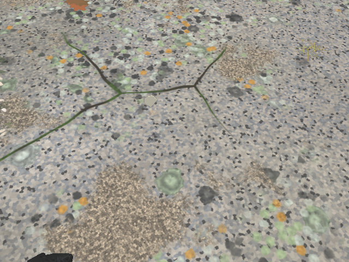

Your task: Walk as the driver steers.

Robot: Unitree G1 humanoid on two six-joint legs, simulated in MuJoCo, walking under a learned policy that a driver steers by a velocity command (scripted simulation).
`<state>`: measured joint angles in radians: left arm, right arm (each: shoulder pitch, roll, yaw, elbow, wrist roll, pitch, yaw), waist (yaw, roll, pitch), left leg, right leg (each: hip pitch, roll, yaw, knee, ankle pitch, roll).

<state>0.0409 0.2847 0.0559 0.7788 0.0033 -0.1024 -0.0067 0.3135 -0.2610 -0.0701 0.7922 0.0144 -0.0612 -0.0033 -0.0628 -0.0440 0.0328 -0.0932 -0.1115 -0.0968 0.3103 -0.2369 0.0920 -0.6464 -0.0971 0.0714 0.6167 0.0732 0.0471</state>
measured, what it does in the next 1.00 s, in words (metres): walks ahead: right foot, then left foot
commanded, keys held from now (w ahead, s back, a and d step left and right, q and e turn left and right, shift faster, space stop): w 0.44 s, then no key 0.10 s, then e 0.46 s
